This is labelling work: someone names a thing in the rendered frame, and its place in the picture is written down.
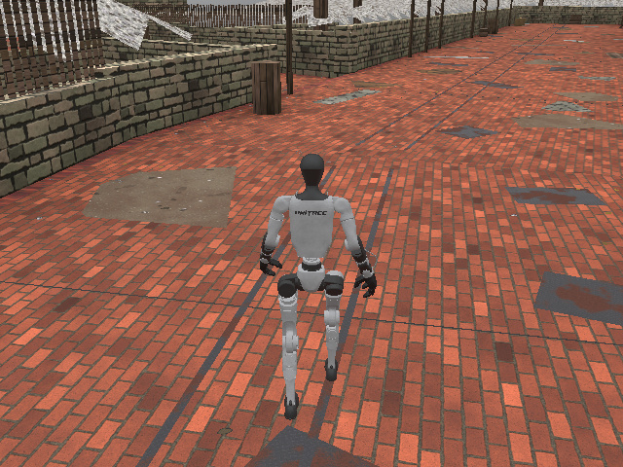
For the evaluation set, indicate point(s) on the left robot hand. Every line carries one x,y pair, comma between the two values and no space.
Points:
273,262

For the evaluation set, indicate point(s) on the robot right upper arm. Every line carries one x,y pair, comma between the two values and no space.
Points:
341,205

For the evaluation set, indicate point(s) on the robot left upper arm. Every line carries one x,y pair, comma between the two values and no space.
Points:
281,205

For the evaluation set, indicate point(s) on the left robot forearm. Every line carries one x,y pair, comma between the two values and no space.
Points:
266,251

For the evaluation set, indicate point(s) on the right robot hand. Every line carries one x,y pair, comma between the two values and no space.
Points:
370,282

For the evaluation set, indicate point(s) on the right robot shin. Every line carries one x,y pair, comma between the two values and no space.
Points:
332,340

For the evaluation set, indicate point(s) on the left robot foot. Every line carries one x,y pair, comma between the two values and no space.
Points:
291,411

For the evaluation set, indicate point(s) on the right robot forearm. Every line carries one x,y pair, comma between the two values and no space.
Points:
361,260

